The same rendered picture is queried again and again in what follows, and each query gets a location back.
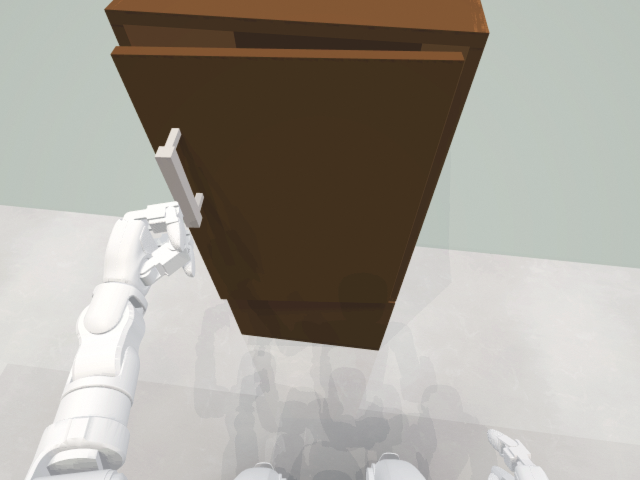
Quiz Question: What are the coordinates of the robot right shin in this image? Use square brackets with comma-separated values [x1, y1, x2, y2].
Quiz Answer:
[378, 453, 400, 462]

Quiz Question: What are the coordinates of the robot left shin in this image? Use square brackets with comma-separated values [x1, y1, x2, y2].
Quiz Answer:
[254, 462, 274, 470]

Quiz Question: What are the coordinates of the handle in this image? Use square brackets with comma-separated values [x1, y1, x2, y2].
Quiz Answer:
[155, 128, 204, 228]

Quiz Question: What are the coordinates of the robot shin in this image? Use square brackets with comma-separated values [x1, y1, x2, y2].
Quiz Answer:
[378, 453, 400, 462]
[254, 462, 274, 470]

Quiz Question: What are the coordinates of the cupboard door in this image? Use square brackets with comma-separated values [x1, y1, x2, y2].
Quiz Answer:
[110, 46, 465, 303]

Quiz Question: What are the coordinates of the robot left hand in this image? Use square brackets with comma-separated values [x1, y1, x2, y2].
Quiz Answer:
[103, 201, 195, 297]

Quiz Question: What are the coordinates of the robot left forearm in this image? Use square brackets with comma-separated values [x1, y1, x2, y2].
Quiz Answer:
[24, 282, 148, 480]

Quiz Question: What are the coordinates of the robot right hand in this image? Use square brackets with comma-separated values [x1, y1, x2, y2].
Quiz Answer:
[487, 429, 549, 480]

